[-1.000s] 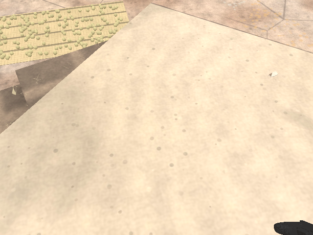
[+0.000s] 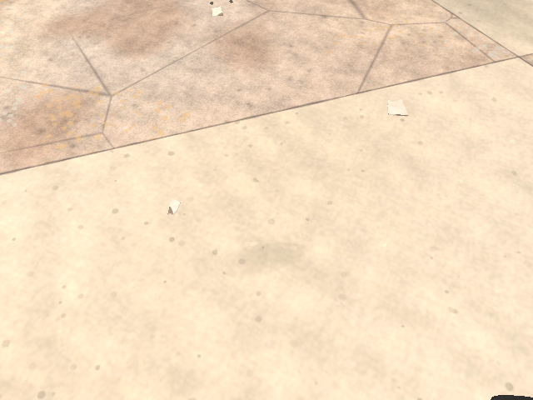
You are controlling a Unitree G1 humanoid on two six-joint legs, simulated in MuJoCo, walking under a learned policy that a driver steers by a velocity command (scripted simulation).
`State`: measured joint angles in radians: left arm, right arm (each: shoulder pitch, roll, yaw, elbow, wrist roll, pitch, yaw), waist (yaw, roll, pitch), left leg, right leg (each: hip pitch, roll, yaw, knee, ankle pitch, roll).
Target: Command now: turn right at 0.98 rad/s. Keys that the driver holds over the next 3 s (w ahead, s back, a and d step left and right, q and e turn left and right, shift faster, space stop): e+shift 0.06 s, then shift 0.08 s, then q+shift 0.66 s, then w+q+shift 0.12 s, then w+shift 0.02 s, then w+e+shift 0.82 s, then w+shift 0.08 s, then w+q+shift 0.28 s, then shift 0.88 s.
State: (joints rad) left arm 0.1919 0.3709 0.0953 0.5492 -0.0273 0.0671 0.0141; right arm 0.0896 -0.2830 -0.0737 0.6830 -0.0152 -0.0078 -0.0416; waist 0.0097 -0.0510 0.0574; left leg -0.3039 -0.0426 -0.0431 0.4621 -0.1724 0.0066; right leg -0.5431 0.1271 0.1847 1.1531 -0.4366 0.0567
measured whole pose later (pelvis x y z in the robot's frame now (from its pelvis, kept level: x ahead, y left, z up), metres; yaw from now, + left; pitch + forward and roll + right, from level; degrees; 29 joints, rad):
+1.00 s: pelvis +0.04 +0.02 +0.01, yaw +25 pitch +4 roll -3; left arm 0.11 0.32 0.10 0.69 -0.01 -0.06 -0.02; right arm 0.28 -0.32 -0.07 0.60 0.02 0.00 -0.03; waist -0.01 0.00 -0.02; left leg -0.25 -0.06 -0.16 0.42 -0.23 0.07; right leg -0.51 0.02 0.07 0.76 -0.22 0.06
